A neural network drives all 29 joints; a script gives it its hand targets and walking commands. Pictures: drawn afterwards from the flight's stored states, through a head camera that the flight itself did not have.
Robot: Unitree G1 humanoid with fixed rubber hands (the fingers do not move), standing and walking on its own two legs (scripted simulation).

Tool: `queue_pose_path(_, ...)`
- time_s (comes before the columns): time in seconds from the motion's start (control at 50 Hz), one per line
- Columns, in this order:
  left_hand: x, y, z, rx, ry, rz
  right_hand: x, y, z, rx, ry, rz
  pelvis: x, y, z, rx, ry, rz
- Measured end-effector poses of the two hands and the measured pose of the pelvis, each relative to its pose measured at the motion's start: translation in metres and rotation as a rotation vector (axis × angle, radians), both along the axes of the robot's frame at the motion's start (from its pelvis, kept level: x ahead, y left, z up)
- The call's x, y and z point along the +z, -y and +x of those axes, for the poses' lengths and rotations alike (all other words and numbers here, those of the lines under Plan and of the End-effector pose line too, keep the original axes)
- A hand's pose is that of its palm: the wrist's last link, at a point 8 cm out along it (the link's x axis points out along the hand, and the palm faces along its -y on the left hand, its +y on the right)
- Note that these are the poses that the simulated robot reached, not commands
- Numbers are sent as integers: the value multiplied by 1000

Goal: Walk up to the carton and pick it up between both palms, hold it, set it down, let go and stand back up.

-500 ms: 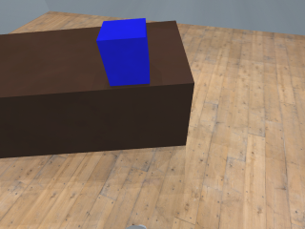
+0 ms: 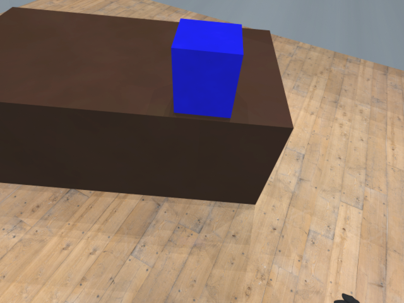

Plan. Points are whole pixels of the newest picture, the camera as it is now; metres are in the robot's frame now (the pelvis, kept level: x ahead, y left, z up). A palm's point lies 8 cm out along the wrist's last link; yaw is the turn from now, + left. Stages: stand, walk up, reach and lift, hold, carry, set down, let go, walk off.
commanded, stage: walk up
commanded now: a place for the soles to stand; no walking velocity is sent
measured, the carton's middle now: (206, 70) +0.85 +0.01 -0.01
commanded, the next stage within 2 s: none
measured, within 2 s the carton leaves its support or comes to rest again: neither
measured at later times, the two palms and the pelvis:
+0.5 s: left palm out of the picture +0.09 +0.31 -0.08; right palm out of the picture +0.09 -0.36 -0.09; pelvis +0.00 -0.02 +0.01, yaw +0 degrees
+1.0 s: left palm out of the picture +0.06 +0.32 -0.07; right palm out of the picture +0.11 -0.34 -0.06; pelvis +0.02 +0.00 +0.03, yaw +1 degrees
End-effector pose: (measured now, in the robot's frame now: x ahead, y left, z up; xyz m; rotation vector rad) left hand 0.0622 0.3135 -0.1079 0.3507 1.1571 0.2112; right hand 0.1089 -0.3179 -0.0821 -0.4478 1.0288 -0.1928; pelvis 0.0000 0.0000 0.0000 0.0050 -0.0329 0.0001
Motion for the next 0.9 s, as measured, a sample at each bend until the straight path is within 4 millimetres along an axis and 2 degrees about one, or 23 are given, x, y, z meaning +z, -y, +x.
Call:
queue_pose_path(0.08, 0, 6, -3, 2, -17, -5, -2, 3, 15, -15, 26, 5, 0, 3, 3, 1, 11, -16)
queue_pose_path(0.14, 4, 2, 1, 17, -17, 1, -4, 1, 17, -8, 17, 12, 2, 3, 6, 0, 14, 0)
queue_pose_path(0.26, 15, -7, 11, 20, -13, 42, -6, 13, 7, -5, -29, -3, 4, 13, 5, -1, 2, -6)
queue_pose_path(0.44, 25, 4, 22, 12, 8, 49, -7, 40, -11, -62, -72, -24, 8, 23, 3, 4, 13, 5)
queue_pose_path(0.62, 24, 11, 43, 2, 51, 3, -4, 31, -34, -81, -127, -19, 14, 19, 3, 6, 16, 2)
queue_pose_path(0.7, 21, 10, 45, 7, 47, -13, -2, 25, -41, -88, -150, -17, 16, 16, 4, 8, 9, -4)
queue_pose_path(0.9, 20, 9, 29, 32, 16, -13, 4, 28, -29, -71, -136, -21, 19, 19, 5, 22, 0, -13)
